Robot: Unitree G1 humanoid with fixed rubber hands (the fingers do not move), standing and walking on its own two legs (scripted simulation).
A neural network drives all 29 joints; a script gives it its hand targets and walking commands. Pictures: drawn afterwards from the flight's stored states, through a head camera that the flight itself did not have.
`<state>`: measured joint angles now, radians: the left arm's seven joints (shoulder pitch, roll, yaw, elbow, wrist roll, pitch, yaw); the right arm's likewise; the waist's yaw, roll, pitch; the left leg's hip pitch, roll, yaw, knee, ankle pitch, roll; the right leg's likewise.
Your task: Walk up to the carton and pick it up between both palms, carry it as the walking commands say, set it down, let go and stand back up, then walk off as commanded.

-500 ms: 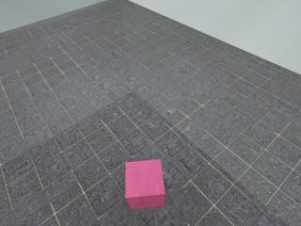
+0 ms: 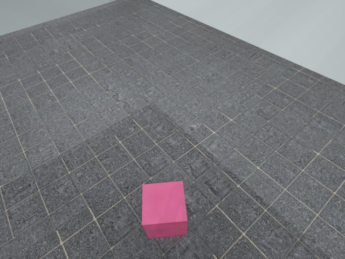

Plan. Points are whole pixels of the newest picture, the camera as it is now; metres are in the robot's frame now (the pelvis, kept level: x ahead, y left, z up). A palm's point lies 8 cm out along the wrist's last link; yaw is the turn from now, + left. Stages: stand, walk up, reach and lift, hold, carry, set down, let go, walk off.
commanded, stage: walk up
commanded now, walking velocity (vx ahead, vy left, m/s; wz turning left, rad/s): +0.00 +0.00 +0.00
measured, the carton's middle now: (165, 210) +0.45 +0.08 -0.65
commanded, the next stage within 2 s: stand in 0.02 s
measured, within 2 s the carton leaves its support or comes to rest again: neither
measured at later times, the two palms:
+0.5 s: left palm (92, 255) +0.16 +0.23 -0.13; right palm (274, 255) +0.15 -0.23 -0.13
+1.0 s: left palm (95, 243) +0.20 +0.24 -0.17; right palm (248, 237) +0.20 -0.19 -0.18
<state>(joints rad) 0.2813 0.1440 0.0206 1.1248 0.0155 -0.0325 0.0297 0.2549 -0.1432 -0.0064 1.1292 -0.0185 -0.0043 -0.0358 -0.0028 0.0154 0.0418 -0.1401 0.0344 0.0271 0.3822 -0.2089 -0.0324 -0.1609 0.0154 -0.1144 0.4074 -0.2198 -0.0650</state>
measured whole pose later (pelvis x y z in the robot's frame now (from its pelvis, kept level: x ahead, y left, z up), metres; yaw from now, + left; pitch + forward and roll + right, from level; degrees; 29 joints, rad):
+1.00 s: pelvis -0.06 +0.03 -0.08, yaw -2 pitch +16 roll +0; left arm -0.19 0.15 0.12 0.48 -0.02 0.48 -0.01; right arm -0.23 -0.19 -0.09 0.53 -0.01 0.49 0.03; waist 0.03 0.00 0.02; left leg -0.90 0.00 0.03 1.02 -0.40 0.02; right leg -0.93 -0.01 -0.03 1.02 -0.37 -0.03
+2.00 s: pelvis -0.07 +0.04 -0.12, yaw -1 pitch +42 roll +1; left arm -1.21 0.31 0.37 0.83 -0.04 0.16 -0.01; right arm -1.27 -0.28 -0.26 0.85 0.00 0.20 -0.08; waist 0.05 -0.01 0.15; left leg -1.48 -0.02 0.01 1.08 -0.33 0.01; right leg -1.50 0.02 0.01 1.07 -0.30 -0.01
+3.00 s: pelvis -0.12 +0.03 -0.38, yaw +0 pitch +31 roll +0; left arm -1.60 0.42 0.12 1.10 -0.22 0.17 0.11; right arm -1.63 -0.40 -0.10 1.12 0.20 0.19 -0.14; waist 0.04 -0.01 0.52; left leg -2.09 -0.06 0.00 2.13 -0.58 -0.01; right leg -2.11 0.05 0.00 2.12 -0.55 0.01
